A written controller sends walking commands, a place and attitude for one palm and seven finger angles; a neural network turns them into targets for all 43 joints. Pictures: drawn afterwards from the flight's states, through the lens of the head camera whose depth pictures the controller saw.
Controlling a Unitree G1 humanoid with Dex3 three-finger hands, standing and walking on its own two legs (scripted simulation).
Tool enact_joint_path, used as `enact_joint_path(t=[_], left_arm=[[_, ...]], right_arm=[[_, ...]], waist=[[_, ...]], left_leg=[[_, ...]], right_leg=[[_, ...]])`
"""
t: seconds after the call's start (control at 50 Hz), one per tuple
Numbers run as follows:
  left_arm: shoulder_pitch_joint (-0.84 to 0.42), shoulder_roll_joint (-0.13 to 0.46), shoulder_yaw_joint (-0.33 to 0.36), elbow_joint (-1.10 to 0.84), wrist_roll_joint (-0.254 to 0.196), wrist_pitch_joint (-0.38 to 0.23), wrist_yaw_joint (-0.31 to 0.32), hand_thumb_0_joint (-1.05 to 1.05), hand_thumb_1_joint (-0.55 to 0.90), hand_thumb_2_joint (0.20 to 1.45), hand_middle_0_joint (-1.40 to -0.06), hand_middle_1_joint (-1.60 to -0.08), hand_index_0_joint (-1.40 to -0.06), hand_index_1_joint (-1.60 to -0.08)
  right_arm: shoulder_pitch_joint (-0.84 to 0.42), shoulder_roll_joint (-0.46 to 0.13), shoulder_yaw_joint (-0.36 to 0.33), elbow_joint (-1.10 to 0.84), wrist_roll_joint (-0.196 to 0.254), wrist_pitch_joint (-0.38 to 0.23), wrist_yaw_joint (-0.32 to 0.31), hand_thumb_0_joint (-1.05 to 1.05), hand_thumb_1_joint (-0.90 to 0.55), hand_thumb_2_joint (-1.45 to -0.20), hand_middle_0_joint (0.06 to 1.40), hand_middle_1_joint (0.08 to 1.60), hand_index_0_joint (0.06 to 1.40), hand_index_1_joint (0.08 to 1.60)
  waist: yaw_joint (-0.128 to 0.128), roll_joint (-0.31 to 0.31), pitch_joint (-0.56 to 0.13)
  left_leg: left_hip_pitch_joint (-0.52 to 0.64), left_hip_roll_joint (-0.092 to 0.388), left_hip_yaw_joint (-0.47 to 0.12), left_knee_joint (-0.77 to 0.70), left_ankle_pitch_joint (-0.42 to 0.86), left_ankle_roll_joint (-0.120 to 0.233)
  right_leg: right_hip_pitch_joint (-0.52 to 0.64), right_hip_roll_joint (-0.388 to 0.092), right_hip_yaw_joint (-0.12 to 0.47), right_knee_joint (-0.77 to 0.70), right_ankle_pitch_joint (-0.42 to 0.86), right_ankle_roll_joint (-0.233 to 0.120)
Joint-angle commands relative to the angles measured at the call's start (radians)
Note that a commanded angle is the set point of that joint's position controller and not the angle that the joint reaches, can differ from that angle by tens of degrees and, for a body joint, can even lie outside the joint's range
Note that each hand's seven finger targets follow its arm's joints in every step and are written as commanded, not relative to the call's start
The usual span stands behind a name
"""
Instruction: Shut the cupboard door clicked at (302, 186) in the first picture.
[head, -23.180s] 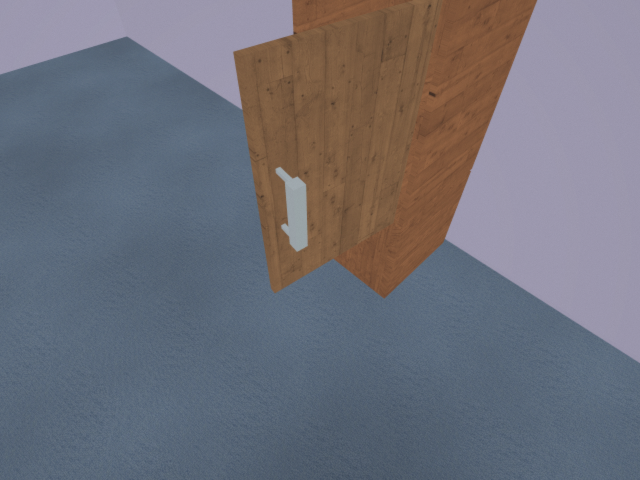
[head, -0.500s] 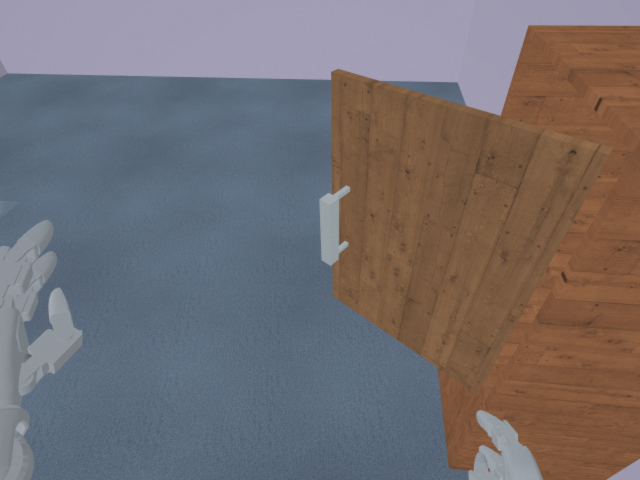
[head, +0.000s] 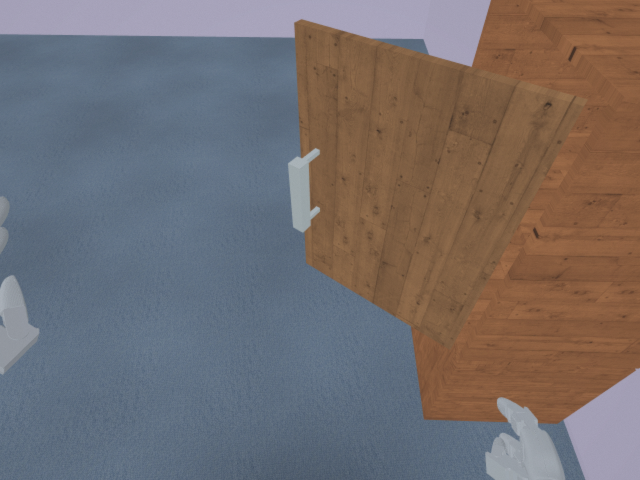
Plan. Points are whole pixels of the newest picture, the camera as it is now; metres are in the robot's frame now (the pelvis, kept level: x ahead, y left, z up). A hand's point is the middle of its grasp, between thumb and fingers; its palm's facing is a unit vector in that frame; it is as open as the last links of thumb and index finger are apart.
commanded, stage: step back with the hand held close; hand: left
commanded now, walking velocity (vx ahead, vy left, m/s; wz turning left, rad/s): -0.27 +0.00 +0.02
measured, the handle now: (307, 190) +0.64 +0.07 -0.04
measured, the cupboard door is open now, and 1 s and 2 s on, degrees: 55 55 55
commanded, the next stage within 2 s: stop stepping back and stand still in 1.36 s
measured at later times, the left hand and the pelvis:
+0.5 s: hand out of the picture +0.14 +0.28 +0.18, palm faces +0.50 -0.74 -0.45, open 7.4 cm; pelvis -0.06 +0.00 -0.01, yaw +2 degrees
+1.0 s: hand out of the picture +0.08 +0.28 +0.16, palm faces +0.49 -0.75 -0.43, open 7.4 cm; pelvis -0.10 +0.01 -0.02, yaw +6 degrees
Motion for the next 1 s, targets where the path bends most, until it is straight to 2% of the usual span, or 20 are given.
enact_joint_path(t=[0.0,0.04,0.1,0.16,0.2,0.26,0.3,0.36,0.42,0.46,0.58,0.6,0.66,0.74,0.78,0.84,0.88,0.92,0.94,0.98], left_arm=[[-0.004,0.158,0.141,-0.140,0.001,-0.050,0.025,0.000,0.900,0.900,-0.200,-0.300,-0.200,-0.300],[-0.011,0.146,0.122,-0.125,0.007,-0.052,0.027,0.000,0.900,0.900,-0.200,-0.300,-0.200,-0.300],[-0.056,0.164,0.131,-0.144,0.027,-0.067,0.035,0.000,0.900,0.900,-0.200,-0.300,-0.200,-0.300],[-0.080,0.155,0.119,-0.170,0.045,-0.084,0.044,0.000,0.900,0.900,-0.200,-0.300,-0.200,-0.300],[-0.126,0.178,0.137,-0.227,0.057,-0.097,0.050,0.000,0.900,0.900,-0.200,-0.300,-0.200,-0.300],[-0.158,0.161,0.132,-0.251,0.066,-0.109,0.050,0.000,0.900,0.900,-0.200,-0.300,-0.200,-0.300],[-0.172,0.178,0.155,-0.251,0.073,-0.114,0.047,0.000,0.900,0.900,-0.200,-0.300,-0.200,-0.300],[-0.127,0.145,0.137,-0.200,0.061,-0.119,0.040,0.000,0.900,0.900,-0.200,-0.300,-0.200,-0.300],[-0.096,0.123,0.125,-0.155,0.056,-0.123,0.031,0.000,0.900,0.900,-0.200,-0.300,-0.200,-0.300],[-0.111,0.122,0.122,-0.167,0.059,-0.127,0.028,0.000,0.900,0.900,-0.200,-0.300,-0.200,-0.300],[-0.112,0.160,0.166,-0.235,0.066,-0.147,0.031,0.000,0.900,0.900,-0.200,-0.300,-0.200,-0.300],[-0.116,0.186,0.195,-0.243,0.068,-0.148,0.033,0.000,0.900,0.900,-0.200,-0.300,-0.200,-0.300],[-0.133,0.169,0.187,-0.266,0.068,-0.152,0.031,0.000,0.900,0.900,-0.200,-0.300,-0.200,-0.300],[-0.134,0.150,0.178,-0.226,0.075,-0.147,0.030,0.000,0.900,0.900,-0.200,-0.300,-0.200,-0.300],[-0.143,0.142,0.169,-0.193,0.080,-0.141,0.032,0.000,0.900,0.900,-0.200,-0.300,-0.200,-0.300],[-0.124,0.140,0.144,-0.188,0.076,-0.139,0.040,0.000,0.900,0.900,-0.200,-0.300,-0.200,-0.300],[-0.094,0.152,0.134,-0.217,0.061,-0.143,0.051,0.000,0.900,0.900,-0.200,-0.300,-0.200,-0.300],[-0.049,0.167,0.149,-0.267,0.056,-0.154,0.059,0.000,0.900,0.900,-0.200,-0.300,-0.200,-0.300],[-0.034,0.180,0.170,-0.290,0.056,-0.160,0.060,0.000,0.900,0.900,-0.200,-0.300,-0.200,-0.300],[-0.039,0.178,0.204,-0.333,0.059,-0.168,0.058,0.000,0.900,0.900,-0.200,-0.300,-0.200,-0.300]], right_arm=[[-0.083,-0.133,-0.043,-0.166,-0.004,-0.036,-0.008,0.000,-0.900,-0.900,0.200,0.300,0.200,0.300],[-0.082,-0.131,-0.037,-0.171,0.002,-0.034,-0.005,0.000,-0.900,-0.900,0.200,0.300,0.200,0.300],[-0.093,-0.139,-0.034,-0.174,-0.003,-0.041,-0.006,0.000,-0.900,-0.900,0.200,0.300,0.200,0.300],[-0.081,-0.138,-0.027,-0.178,-0.008,-0.056,-0.009,0.000,-0.900,-0.900,0.200,0.300,0.200,0.300],[-0.084,-0.145,-0.026,-0.177,-0.012,-0.070,-0.015,0.000,-0.900,-0.900,0.200,0.300,0.200,0.300],[-0.071,-0.141,-0.026,-0.171,-0.022,-0.090,-0.017,0.000,-0.900,-0.900,0.200,0.300,0.200,0.300],[-0.067,-0.142,-0.032,-0.162,-0.031,-0.103,-0.017,0.000,-0.900,-0.900,0.200,0.300,0.200,0.300],[-0.052,-0.138,-0.038,-0.154,-0.025,-0.108,-0.009,0.000,-0.900,-0.900,0.200,0.300,0.200,0.300],[-0.051,-0.137,-0.043,-0.138,-0.023,-0.103,0.004,0.000,-0.900,-0.900,0.200,0.300,0.200,0.300],[-0.056,-0.144,-0.046,-0.139,-0.020,-0.099,0.010,0.000,-0.900,-0.900,0.200,0.300,0.200,0.300],[-0.073,-0.142,-0.047,-0.148,-0.025,-0.104,0.009,0.000,-0.900,-0.900,0.200,0.300,0.200,0.300],[-0.075,-0.141,-0.050,-0.145,-0.028,-0.105,0.005,0.000,-0.900,-0.900,0.200,0.300,0.200,0.300],[-0.074,-0.138,-0.049,-0.142,-0.030,-0.108,0.003,0.000,-0.900,-0.900,0.200,0.300,0.200,0.300],[-0.062,-0.134,-0.052,-0.133,-0.029,-0.109,0.005,0.000,-0.900,-0.900,0.200,0.300,0.200,0.300],[-0.060,-0.135,-0.056,-0.135,-0.026,-0.105,0.009,0.000,-0.900,-0.900,0.200,0.300,0.200,0.300],[-0.045,-0.112,-0.055,-0.128,-0.029,-0.097,0.028,0.000,-0.900,-0.900,0.200,0.300,0.200,0.300],[-0.034,-0.099,-0.051,-0.121,-0.023,-0.092,0.041,0.000,-0.900,-0.900,0.200,0.300,0.200,0.300],[-0.039,-0.098,-0.049,-0.125,-0.018,-0.092,0.035,0.000,-0.900,-0.900,0.200,0.300,0.200,0.300],[-0.045,-0.108,-0.048,-0.131,-0.015,-0.097,0.027,0.000,-0.900,-0.900,0.200,0.300,0.200,0.300],[-0.073,-0.123,-0.053,-0.137,-0.019,-0.117,0.012,0.000,-0.900,-0.900,0.200,0.300,0.200,0.300]], waist=[[0.001,-0.002,-0.149],[-0.004,-0.047,-0.118],[-0.005,-0.030,-0.050],[-0.009,0.004,-0.035],[-0.006,0.076,-0.044],[-0.002,0.147,-0.054],[0.004,0.134,-0.060],[-0.005,0.039,-0.054],[-0.006,-0.006,-0.078],[-0.007,0.013,-0.086],[-0.007,0.039,-0.101],[-0.004,0.035,-0.108],[-0.008,0.066,-0.110],[-0.011,0.046,-0.088],[-0.013,0.005,-0.048],[-0.019,-0.101,-0.036],[-0.030,-0.150,-0.079],[-0.032,-0.089,-0.128],[-0.029,-0.035,-0.143],[-0.013,0.182,-0.176]], left_leg=[[-0.217,0.231,-0.212,-0.124,0.227,-0.052],[-0.282,0.215,-0.215,-0.123,0.034,-0.032],[-0.383,0.201,-0.232,-0.148,-0.260,-0.003],[-0.440,0.218,-0.261,-0.193,-0.350,0.019],[-0.516,0.256,-0.302,-0.268,-0.403,0.036],[-0.585,0.309,-0.346,-0.341,-0.425,0.047],[-0.597,0.323,-0.355,-0.345,-0.375,0.047],[-0.524,0.273,-0.307,-0.236,-0.219,0.029],[-0.503,0.248,-0.273,-0.188,-0.176,0.012],[-0.520,0.242,-0.267,-0.178,-0.261,0.015],[-0.639,0.288,-0.328,-0.260,-0.422,0.052],[-0.653,0.299,-0.343,-0.269,-0.409,0.055],[-0.673,0.306,-0.327,-0.256,-0.412,0.058],[-0.706,0.269,-0.289,-0.180,-0.455,0.043],[-0.691,0.229,-0.256,-0.099,-0.506,0.024],[-0.481,0.170,-0.215,0.060,-0.359,-0.026],[-0.281,0.146,-0.189,0.087,-0.232,-0.048],[-0.234,0.176,-0.206,-0.013,-0.161,-0.031],[-0.275,0.217,-0.236,-0.093,-0.167,-0.008],[-0.495,0.381,-0.370,-0.310,-0.334,0.055]], right_leg=[[0.292,-0.122,0.174,0.027,0.313,-0.010],[0.275,-0.141,0.215,-0.007,0.209,-0.015],[0.237,-0.147,0.249,-0.071,-0.026,-0.016],[0.244,-0.111,0.216,-0.043,-0.096,-0.003],[0.328,-0.065,0.166,0.043,-0.041,0.015],[0.407,-0.010,0.106,0.171,0.071,0.033],[0.443,0.007,0.096,0.198,0.113,0.038],[0.388,-0.016,0.158,0.134,0.226,0.016],[0.367,-0.047,0.203,0.114,0.249,0.000],[0.353,-0.058,0.229,0.110,0.187,-0.005],[0.417,-0.012,0.190,0.200,0.129,0.011],[0.441,-0.004,0.180,0.210,0.146,0.015],[0.452,-0.003,0.188,0.240,0.161,0.014],[0.432,-0.051,0.268,0.192,0.138,-0.008],[0.333,-0.093,0.343,0.104,0.005,-0.028],[0.092,-0.224,0.467,-0.094,-0.121,-0.090],[-0.038,-0.248,0.419,-0.176,-0.141,-0.097],[-0.011,-0.177,0.294,-0.094,-0.049,-0.060],[0.046,-0.110,0.222,0.002,0.001,-0.026],[0.270,0.032,0.082,0.301,0.056,0.031]])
